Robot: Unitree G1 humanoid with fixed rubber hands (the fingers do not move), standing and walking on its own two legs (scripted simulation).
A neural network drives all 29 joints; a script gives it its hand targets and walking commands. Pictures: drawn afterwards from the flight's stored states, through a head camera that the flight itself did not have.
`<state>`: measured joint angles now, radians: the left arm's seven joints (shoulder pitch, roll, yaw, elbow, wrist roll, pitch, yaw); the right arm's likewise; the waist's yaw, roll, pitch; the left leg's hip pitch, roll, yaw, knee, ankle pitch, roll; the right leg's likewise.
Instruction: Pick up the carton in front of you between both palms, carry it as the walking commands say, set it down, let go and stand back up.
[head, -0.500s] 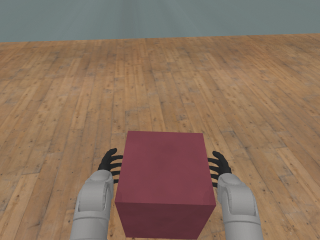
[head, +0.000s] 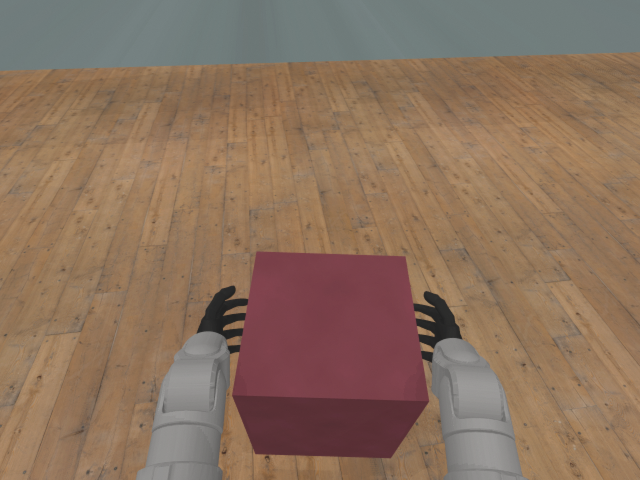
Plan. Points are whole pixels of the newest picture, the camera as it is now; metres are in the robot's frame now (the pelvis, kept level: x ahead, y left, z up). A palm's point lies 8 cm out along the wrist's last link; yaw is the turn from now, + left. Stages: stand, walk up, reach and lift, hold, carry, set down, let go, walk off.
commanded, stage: hold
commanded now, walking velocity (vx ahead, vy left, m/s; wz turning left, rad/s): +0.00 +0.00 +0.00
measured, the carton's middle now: (326, 359) +0.32 +0.00 -0.04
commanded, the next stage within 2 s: set down in 0.30 s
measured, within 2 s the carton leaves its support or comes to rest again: neither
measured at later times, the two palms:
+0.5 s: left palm (206, 354) +0.27 +0.15 +0.05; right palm (451, 360) +0.27 -0.15 +0.05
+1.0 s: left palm (245, 376) +0.35 +0.14 -0.16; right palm (417, 388) +0.33 -0.16 -0.16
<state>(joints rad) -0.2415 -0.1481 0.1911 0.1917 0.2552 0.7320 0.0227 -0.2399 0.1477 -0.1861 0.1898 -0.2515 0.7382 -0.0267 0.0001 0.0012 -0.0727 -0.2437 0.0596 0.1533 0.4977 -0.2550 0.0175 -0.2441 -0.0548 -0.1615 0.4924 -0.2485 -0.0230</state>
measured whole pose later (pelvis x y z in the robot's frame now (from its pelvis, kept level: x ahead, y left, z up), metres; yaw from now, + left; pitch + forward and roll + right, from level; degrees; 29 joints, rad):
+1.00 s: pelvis -0.07 +0.00 -0.08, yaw +1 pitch +26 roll +0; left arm -0.73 -0.11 0.41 0.55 0.27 0.21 0.02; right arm -0.69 0.14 -0.47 0.47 -0.29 0.23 -0.02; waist -0.04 0.02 0.11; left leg -1.10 -0.08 -0.09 0.97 -0.32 -0.01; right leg -1.10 0.05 0.08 0.97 -0.32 0.02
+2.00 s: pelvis -0.10 +0.01 -0.31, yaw +0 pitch +46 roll -2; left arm -1.40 0.15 0.33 0.89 0.19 0.30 0.08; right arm -1.24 -0.03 -0.58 0.65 -0.20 0.33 -0.08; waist -0.09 0.04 0.10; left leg -2.13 -0.16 -0.08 1.87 -0.53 -0.04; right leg -2.11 0.12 0.07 1.85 -0.54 0.08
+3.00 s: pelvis -0.11 +0.02 -0.40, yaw -1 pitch +33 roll -3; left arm -1.67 0.34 0.16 1.18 0.03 0.21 0.03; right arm -1.44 -0.16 -0.50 0.86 -0.08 0.25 -0.03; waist -0.10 0.02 0.48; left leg -2.18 -0.13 -0.04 2.25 -0.64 -0.01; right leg -2.15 0.08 0.01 2.20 -0.63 0.07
